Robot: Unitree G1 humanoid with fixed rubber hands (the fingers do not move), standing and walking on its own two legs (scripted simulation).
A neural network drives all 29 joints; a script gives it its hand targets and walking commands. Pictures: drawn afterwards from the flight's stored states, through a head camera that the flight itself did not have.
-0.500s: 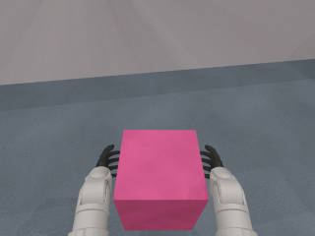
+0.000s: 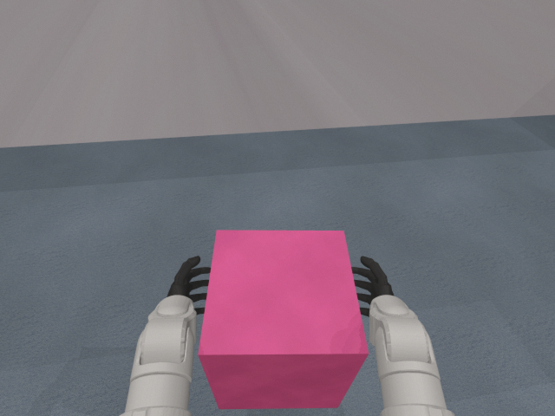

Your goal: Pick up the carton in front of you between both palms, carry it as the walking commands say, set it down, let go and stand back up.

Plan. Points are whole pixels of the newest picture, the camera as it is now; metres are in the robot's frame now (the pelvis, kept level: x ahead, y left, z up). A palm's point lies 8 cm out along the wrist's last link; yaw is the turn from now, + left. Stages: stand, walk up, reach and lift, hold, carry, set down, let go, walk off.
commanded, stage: hold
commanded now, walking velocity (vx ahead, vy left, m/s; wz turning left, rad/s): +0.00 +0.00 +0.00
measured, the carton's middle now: (279, 322) +0.31 +0.00 -0.05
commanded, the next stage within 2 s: set down in 0.06 s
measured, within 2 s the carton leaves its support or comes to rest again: neither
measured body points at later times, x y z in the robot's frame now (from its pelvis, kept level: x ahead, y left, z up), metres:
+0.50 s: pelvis -0.04 +0.00 -0.03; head +0.02 +0.00 +0.41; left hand +0.35 +0.14 -0.03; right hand +0.33 -0.16 -0.02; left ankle +0.03 +0.12 -0.75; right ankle +0.01 -0.12 -0.75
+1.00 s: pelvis -0.03 +0.00 -0.14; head +0.20 -0.01 +0.25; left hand +0.41 +0.12 -0.23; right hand +0.39 -0.18 -0.22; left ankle +0.03 +0.12 -0.75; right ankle +0.01 -0.12 -0.75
